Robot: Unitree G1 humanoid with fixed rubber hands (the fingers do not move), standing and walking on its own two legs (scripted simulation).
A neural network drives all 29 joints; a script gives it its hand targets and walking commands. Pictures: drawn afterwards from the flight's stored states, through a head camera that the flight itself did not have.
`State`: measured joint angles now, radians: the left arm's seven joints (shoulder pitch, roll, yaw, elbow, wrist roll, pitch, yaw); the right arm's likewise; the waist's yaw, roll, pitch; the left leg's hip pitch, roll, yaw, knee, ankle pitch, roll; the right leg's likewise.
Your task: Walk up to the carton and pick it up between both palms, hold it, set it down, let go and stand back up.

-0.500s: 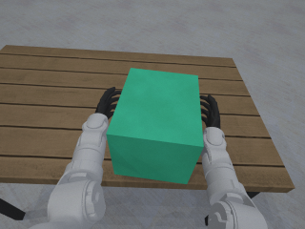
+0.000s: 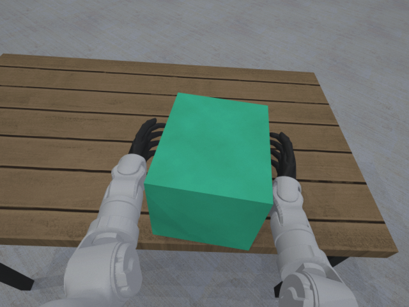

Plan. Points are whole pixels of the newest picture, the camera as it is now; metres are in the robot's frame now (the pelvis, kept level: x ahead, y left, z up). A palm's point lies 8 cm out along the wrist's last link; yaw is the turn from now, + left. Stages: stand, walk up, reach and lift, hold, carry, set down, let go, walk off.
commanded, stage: set down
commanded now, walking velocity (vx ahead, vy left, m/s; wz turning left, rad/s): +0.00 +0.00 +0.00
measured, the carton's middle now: (211, 168) +0.39 -0.04 +0.03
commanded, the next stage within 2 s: none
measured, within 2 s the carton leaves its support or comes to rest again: neither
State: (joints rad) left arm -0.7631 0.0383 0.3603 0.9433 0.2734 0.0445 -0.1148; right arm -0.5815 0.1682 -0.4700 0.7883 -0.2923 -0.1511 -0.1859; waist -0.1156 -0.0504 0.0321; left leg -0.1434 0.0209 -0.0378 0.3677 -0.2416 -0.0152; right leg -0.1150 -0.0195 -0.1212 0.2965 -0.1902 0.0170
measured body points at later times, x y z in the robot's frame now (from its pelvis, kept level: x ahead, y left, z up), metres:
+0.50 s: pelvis +0.00 +0.00 +0.00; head +0.03 +0.03 +0.45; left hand +0.43 +0.11 +0.06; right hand +0.36 -0.19 +0.06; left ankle -0.03 +0.12 -0.75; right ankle -0.03 -0.12 -0.75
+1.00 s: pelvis +0.00 +0.00 +0.00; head +0.03 +0.02 +0.45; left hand +0.43 +0.11 +0.06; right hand +0.36 -0.19 +0.06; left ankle -0.03 +0.12 -0.75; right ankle -0.03 -0.12 -0.75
